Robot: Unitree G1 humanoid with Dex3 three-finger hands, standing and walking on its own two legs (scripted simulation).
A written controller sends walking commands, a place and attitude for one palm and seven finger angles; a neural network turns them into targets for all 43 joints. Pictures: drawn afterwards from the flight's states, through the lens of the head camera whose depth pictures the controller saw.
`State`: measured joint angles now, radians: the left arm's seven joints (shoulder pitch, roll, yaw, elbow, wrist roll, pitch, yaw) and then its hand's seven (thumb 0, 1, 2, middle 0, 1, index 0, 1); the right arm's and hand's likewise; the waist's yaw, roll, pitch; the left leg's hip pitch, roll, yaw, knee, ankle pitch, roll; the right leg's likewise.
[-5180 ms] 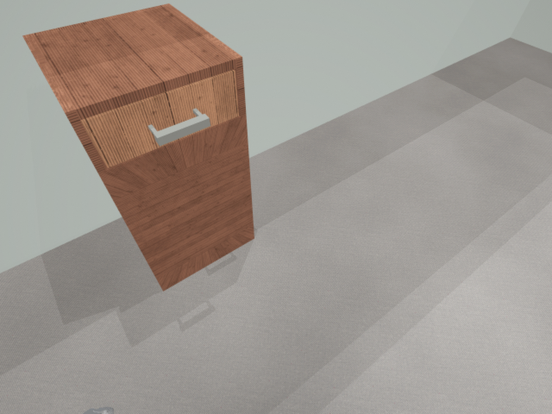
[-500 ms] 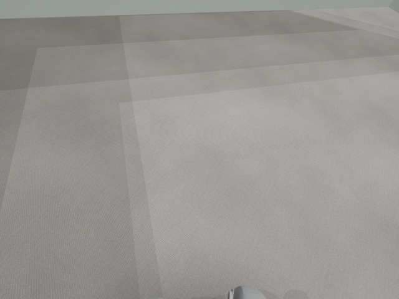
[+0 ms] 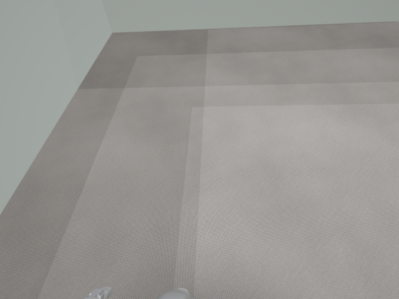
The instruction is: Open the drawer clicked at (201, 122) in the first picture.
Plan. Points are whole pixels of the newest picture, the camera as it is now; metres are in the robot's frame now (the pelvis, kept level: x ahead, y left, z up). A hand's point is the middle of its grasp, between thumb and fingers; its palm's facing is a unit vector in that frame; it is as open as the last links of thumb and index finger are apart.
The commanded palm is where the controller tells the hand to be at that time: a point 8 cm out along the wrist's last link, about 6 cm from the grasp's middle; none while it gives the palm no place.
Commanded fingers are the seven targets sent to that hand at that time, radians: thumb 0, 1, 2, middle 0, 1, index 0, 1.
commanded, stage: turn to face it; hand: left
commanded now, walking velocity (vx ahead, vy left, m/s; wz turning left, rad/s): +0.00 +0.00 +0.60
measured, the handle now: out of the picture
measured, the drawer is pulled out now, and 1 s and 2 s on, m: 0.00 0.00 0.00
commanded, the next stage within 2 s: none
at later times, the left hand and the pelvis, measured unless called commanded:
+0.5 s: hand out of the picture -0.06 +0.26 -0.18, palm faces +0.36 -0.90 -0.26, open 7.4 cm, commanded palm none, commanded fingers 0.00 0.90 0.90 -0.20 -0.30 -0.20 -0.30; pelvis -0.02 +0.04 -0.01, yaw +19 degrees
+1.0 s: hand out of the picture +0.01 +0.24 -0.13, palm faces +0.54 -0.78 -0.31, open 7.4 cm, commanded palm none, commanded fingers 0.00 0.90 0.90 -0.20 -0.30 -0.20 -0.30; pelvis +0.01 +0.00 +0.00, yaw +36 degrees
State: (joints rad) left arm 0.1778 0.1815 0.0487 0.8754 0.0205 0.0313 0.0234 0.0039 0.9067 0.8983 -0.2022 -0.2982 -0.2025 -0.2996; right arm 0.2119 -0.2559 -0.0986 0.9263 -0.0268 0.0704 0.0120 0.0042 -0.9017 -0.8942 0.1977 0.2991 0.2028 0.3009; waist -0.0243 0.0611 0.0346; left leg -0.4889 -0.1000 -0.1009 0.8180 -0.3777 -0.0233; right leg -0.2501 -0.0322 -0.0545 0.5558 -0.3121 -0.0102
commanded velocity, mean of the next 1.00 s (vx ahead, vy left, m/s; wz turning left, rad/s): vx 0.00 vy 0.00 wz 0.60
